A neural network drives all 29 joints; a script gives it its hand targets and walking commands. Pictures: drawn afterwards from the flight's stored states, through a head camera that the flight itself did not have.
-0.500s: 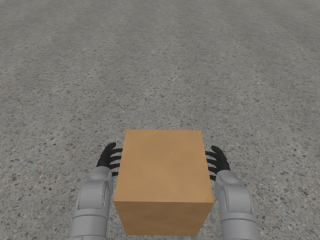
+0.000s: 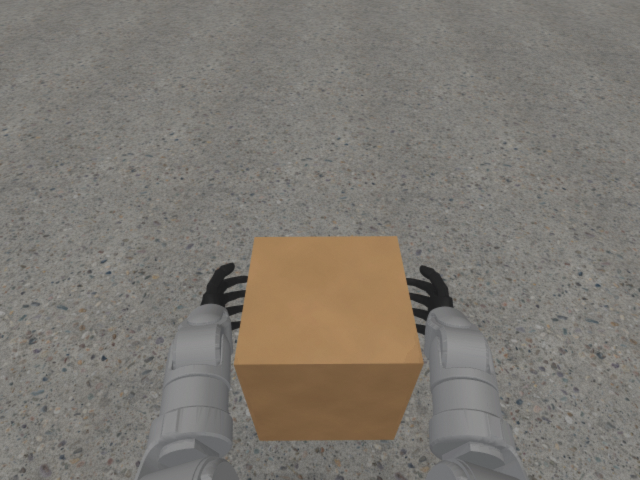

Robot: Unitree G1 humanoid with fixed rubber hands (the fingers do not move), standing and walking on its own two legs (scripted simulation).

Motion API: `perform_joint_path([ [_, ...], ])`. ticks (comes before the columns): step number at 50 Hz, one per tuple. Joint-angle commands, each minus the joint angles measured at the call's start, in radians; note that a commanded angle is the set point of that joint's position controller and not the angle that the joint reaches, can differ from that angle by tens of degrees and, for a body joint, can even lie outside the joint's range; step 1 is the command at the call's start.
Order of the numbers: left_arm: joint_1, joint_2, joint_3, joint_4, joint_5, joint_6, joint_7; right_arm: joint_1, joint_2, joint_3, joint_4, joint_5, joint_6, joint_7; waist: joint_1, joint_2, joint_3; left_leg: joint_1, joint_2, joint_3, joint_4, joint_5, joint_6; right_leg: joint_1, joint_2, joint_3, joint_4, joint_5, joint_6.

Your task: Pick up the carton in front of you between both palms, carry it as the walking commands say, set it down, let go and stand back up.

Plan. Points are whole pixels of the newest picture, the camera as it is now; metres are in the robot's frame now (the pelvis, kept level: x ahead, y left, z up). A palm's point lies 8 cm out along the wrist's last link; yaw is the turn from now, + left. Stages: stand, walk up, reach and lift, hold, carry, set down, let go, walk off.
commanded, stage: set down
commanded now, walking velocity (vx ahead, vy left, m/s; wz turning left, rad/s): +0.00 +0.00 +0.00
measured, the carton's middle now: (326, 341) +0.34 +0.00 -0.05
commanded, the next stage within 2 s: none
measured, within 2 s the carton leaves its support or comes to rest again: rests again in 1.96 s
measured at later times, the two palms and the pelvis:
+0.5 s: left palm (234, 352) +0.38 +0.16 -0.18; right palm (394, 347) +0.40 -0.14 -0.19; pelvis -0.04 +0.01 -0.10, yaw +0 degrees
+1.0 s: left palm (241, 362) +0.43 +0.17 -0.32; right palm (376, 352) +0.46 -0.12 -0.32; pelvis -0.04 -0.01 -0.22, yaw +1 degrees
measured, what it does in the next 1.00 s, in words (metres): lowers itself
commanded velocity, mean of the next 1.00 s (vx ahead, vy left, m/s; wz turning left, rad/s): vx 0.00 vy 0.00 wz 0.00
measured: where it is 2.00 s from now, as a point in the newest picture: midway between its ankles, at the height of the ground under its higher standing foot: outside the picture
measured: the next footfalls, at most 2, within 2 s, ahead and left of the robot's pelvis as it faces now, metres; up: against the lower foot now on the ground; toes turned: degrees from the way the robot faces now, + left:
none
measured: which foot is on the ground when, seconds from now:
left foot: down 0.00-1.00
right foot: down 0.00-1.00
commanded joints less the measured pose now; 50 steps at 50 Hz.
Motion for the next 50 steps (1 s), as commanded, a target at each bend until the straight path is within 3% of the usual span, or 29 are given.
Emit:
perform_joint_path([
  [1,-0.752,-0.719,-0.238,0.186,-0.059,-0.122,-0.165,-0.738,0.69,0.213,0.211,0.062,-0.132,0.195,-0.003,0.008,-0.178,-0.125,-0.072,-0.063,-0.031,-0.256,0.024,-0.04,0.076,0.069,0.001,-0.24,-0.017],
  [5,-0.692,-0.541,-0.038,0.245,0.067,-0.16,-0.13,-0.71,0.541,0.054,0.314,-0.039,-0.177,0.176,0.023,-0.004,-0.175,-0.245,-0.103,-0.04,0.05,-0.21,0.016,-0.181,0.099,0.061,0.07,-0.211,-0.011],
  [9,-0.719,-0.52,-0.045,0.212,0.054,-0.256,-0.121,-0.734,0.517,0.089,0.283,-0.033,-0.277,0.17,0.027,-0.022,-0.306,-0.376,-0.115,-0.028,0.151,-0.086,0.008,-0.283,0.11,0.059,0.174,-0.09,0.001],
  [15,-0.821,-0.732,-0.326,0.156,-0.11,-0.422,-0.147,-0.825,0.682,0.338,0.244,0.088,-0.455,0.188,0.009,-0.026,-0.655,-0.485,-0.134,-0.032,0.362,0.101,-0.016,-0.436,0.129,0.061,0.384,0.085,0.007],
  [22,-0.968,-0.828,-0.665,-0.061,-0.278,-0.419,-0.146,-0.964,0.803,0.662,0.023,0.267,-0.446,0.201,0.023,0.0,-1.411,-0.458,-0.143,-0.026,0.586,0.356,-0.041,-0.474,0.149,0.031,0.62,0.31,0.012],
  [25,-0.913,-0.85,-0.643,-0.02,-0.272,-0.371,-0.163,-0.925,0.812,0.659,0.058,0.26,-0.399,0.207,0.034,-0.019,-1.335,-0.602,-0.144,-0.024,0.62,0.296,-0.044,-0.602,0.147,0.035,0.653,0.269,0.015],
  [30,-0.874,-0.864,-0.525,0.121,-0.224,-0.31,-0.215,-0.857,0.835,0.526,0.196,0.192,-0.339,0.241,0.037,-0.035,-1.06,-0.858,-0.145,-0.016,0.651,0.143,-0.038,-0.812,0.148,0.036,0.669,0.134,0.019],
  [34,-0.885,-0.822,-0.441,0.175,-0.185,-0.307,-0.232,-0.856,0.804,0.44,0.271,0.157,-0.335,0.253,0.045,-0.032,-0.963,-0.994,-0.149,-0.005,0.7,0.107,-0.032,-0.95,0.144,0.036,0.713,0.092,0.013],
  [39,-0.947,-0.775,-0.431,0.172,-0.203,-0.337,-0.226,-0.939,0.765,0.449,0.264,0.183,-0.366,0.225,0.061,-0.062,-1.045,-1.129,-0.155,0.001,0.799,0.122,-0.035,-1.024,0.142,0.038,0.812,0.127,0.017],
  [46,-1.092,-0.732,-0.517,0.086,-0.296,-0.348,-0.191,-1.11,0.722,0.556,0.185,0.279,-0.378,0.155,0.081,-0.074,-1.349,-1.23,-0.16,0.023,0.948,0.129,-0.05,-0.975,0.15,0.039,0.978,0.195,0.035],
  [50,-1.176,-0.701,-0.531,0.065,-0.328,-0.327,-0.176,-1.184,0.698,0.576,0.181,0.305,-0.357,0.128,0.085,-0.072,-1.408,-1.27,-0.162,0.04,1.009,0.09,-0.058,-0.993,0.161,0.03,1.04,0.15,0.04],
])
